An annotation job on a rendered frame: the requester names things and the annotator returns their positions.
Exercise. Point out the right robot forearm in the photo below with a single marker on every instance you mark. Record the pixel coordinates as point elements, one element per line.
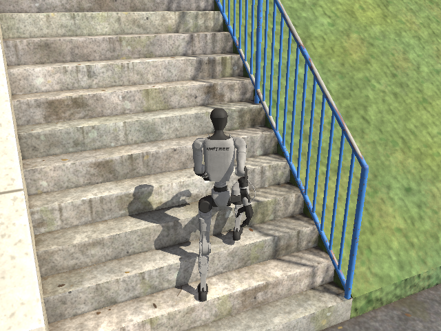
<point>244,189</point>

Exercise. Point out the robot right hand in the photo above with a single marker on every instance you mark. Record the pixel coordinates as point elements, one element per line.
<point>248,212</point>

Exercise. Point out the left robot forearm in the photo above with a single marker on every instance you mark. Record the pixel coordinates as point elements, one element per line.
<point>204,175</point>

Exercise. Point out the left robot shin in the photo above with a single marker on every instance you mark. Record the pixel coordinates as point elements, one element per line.
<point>203,265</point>

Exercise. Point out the robot left upper arm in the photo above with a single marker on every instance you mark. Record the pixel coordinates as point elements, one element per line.
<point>197,146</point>

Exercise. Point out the right robot thigh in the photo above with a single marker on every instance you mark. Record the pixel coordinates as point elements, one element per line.
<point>235,195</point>

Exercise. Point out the robot right upper arm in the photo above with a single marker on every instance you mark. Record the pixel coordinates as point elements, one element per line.
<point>241,147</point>

